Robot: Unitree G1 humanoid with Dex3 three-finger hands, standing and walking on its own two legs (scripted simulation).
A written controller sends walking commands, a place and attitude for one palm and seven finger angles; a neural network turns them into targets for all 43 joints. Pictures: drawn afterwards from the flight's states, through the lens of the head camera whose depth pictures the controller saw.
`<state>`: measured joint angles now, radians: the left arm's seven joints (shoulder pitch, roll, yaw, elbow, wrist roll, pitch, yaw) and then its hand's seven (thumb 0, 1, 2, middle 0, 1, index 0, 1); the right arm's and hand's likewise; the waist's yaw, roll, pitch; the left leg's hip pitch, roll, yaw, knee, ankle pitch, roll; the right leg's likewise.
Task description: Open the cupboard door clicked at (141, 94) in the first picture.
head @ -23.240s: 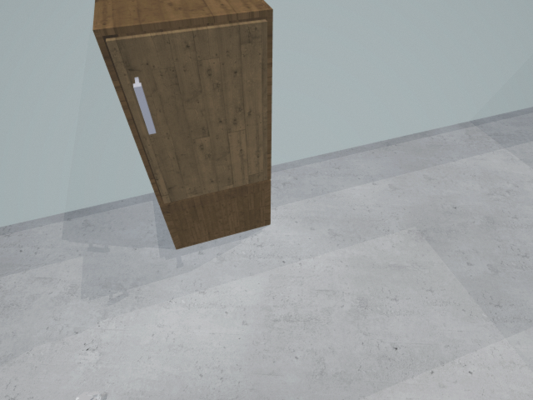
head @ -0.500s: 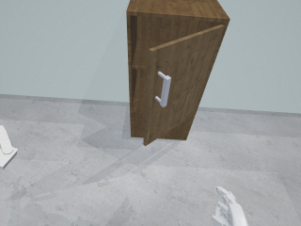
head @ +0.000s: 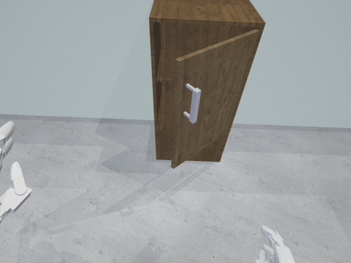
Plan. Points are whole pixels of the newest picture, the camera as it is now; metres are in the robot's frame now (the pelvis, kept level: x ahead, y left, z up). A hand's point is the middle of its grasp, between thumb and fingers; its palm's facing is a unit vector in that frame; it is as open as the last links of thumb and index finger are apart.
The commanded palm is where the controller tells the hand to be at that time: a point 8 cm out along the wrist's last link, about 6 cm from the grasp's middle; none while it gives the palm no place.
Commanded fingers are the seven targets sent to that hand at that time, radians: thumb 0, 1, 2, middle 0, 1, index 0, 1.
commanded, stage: stop stepping back and stand still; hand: left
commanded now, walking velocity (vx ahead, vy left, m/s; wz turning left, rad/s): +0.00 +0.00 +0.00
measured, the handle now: (191, 103) +0.64 -0.03 -0.02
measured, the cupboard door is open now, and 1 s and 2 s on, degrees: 40 40 40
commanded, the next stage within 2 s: let the arm hang, fingers relaxed in 0.08 s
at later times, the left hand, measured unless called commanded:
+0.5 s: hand out of the picture +0.03 +0.18 -0.18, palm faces -0.03 -0.99 -0.16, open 7.3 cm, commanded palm none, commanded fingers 0.00 0.90 0.90 -0.20 -0.30 -0.20 -0.30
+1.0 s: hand out of the picture +0.04 +0.24 -0.16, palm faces +0.03 -0.94 -0.33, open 7.4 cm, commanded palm none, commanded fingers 0.00 0.90 0.90 -0.20 -0.30 -0.20 -0.30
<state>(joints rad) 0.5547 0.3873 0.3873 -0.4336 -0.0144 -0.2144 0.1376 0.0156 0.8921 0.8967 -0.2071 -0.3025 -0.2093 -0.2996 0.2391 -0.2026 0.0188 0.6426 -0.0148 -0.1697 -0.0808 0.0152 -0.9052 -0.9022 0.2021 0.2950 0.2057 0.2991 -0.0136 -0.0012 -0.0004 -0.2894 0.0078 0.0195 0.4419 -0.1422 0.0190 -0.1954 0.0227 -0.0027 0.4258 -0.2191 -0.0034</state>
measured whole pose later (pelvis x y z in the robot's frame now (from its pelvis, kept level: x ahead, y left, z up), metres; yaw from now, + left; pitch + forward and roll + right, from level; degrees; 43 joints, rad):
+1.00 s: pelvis +0.01 +0.00 +0.00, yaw +2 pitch -2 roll +0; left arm 0.18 0.29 0.02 1.15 0.02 -0.01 0.01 0.01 0.91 0.90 -0.20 -0.30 -0.20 -0.30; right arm 0.16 -0.24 -0.01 1.13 -0.02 0.01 0.00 0.01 -0.91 -0.90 0.20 0.29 0.21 0.30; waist 0.00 0.04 0.05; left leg -0.23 -0.03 0.00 0.38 -0.13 0.03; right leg -0.14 -0.01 -0.03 0.41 -0.24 0.00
